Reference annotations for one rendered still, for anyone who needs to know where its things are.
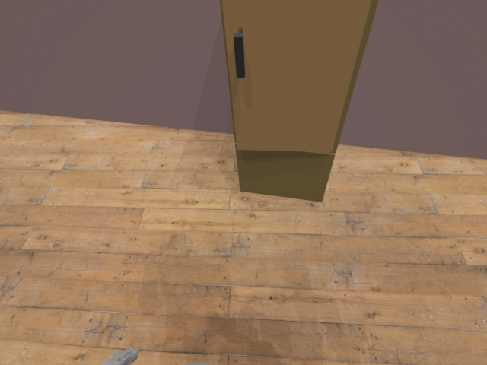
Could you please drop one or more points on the handle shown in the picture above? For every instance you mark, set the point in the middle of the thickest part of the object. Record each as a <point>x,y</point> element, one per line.
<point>239,53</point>

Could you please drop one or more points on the cupboard door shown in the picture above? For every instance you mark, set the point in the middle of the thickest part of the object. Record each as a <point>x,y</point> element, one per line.
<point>298,56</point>

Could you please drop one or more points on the robot left hand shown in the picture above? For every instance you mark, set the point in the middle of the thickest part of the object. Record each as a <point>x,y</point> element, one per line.
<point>123,357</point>

